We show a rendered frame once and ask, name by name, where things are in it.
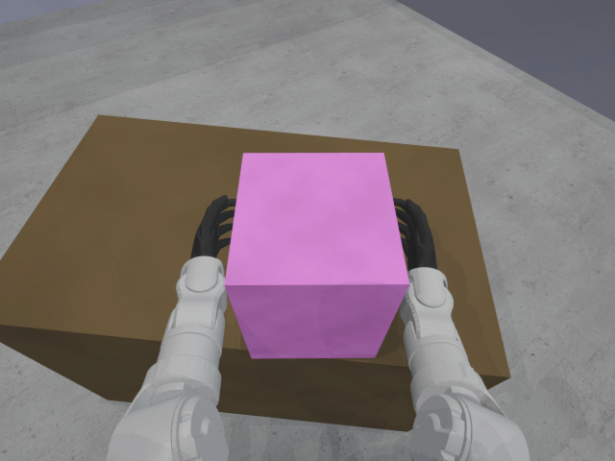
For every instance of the robot right hand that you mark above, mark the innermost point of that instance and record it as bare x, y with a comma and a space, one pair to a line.
418, 244

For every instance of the carton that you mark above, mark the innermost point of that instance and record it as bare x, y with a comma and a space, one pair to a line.
316, 266

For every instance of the robot right upper arm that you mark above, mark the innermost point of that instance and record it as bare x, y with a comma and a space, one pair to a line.
449, 427

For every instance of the right robot forearm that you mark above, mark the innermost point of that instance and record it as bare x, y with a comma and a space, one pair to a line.
435, 354

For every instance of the pedestal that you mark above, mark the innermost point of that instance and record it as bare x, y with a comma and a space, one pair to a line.
89, 283

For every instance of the robot left upper arm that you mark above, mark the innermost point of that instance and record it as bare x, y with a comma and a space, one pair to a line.
186, 428

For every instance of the robot left hand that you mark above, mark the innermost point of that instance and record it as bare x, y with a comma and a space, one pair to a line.
206, 241

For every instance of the left robot forearm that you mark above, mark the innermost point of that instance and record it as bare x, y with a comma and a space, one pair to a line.
192, 343

